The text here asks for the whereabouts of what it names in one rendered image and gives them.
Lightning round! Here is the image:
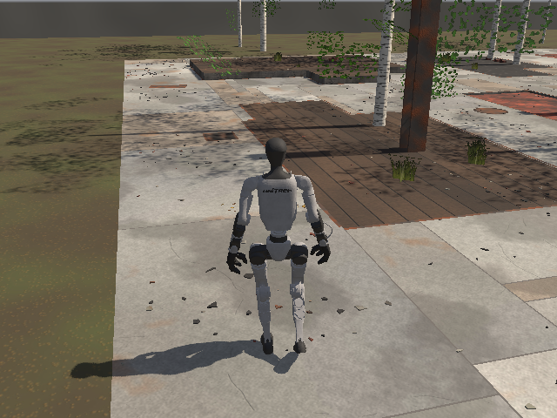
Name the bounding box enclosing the robot left upper arm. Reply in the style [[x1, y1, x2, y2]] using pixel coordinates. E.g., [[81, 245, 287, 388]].
[[237, 176, 259, 226]]

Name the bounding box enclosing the robot left hand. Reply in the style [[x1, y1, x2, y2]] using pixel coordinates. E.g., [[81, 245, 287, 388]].
[[226, 252, 247, 274]]

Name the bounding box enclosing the right robot forearm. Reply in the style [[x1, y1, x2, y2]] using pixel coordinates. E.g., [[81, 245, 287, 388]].
[[311, 209, 328, 246]]

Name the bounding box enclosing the humanoid robot torso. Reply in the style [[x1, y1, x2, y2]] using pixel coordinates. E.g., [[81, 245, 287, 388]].
[[257, 171, 298, 261]]

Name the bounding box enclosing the left robot forearm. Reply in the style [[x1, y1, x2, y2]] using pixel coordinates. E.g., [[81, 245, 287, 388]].
[[228, 213, 245, 253]]

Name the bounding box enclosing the robot right hand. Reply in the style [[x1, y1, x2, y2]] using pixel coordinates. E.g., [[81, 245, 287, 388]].
[[310, 244, 331, 264]]

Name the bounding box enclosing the robot right upper arm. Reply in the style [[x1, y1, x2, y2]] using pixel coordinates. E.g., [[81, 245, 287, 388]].
[[295, 175, 319, 223]]

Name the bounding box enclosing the robot left thigh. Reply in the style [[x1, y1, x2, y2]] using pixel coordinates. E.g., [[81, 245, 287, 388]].
[[249, 243, 271, 302]]

